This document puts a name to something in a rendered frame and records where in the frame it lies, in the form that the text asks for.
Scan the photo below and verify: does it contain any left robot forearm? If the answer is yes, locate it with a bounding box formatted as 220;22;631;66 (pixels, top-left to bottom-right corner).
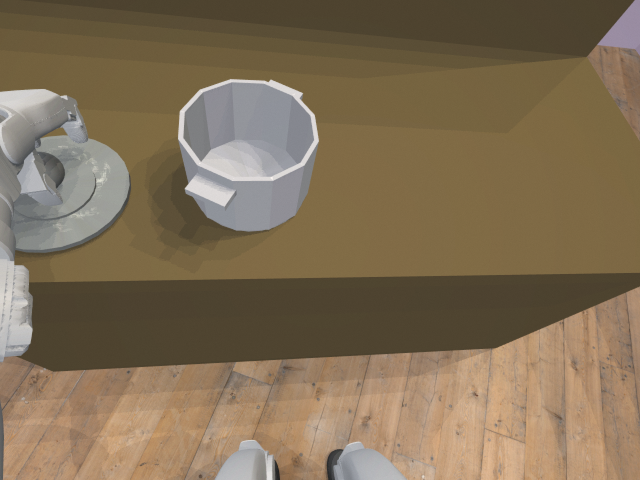
0;104;35;261

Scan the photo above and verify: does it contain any lid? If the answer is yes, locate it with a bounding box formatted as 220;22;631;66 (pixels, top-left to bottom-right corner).
11;135;131;253

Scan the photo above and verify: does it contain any robot right shin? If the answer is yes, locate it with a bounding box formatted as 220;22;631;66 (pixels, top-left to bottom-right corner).
339;442;365;459

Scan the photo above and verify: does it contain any knob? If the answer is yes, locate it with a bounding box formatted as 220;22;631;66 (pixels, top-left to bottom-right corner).
37;152;65;187

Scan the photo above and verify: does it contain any left robot upper arm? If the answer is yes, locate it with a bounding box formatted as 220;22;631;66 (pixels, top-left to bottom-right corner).
0;259;33;480

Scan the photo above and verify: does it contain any robot left hand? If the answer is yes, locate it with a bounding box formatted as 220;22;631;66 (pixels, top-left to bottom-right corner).
0;89;88;206

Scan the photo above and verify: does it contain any pot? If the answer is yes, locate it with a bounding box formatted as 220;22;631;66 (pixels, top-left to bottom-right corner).
178;79;319;232

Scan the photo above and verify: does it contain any robot left thigh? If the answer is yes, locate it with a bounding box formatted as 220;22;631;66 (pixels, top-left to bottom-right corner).
214;449;275;480

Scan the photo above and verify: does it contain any table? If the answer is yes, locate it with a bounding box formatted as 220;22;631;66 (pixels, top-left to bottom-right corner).
0;0;640;372

